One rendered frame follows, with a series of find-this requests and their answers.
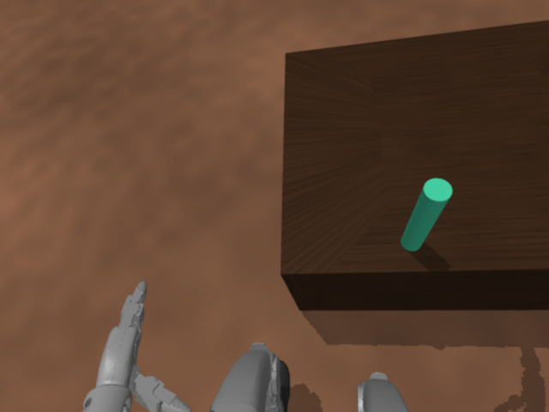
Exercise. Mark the left robot hand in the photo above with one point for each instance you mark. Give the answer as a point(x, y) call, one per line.
point(118, 362)

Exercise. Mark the left robot arm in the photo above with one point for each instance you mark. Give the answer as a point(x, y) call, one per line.
point(108, 398)

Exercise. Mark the can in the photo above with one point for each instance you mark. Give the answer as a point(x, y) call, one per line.
point(433, 198)

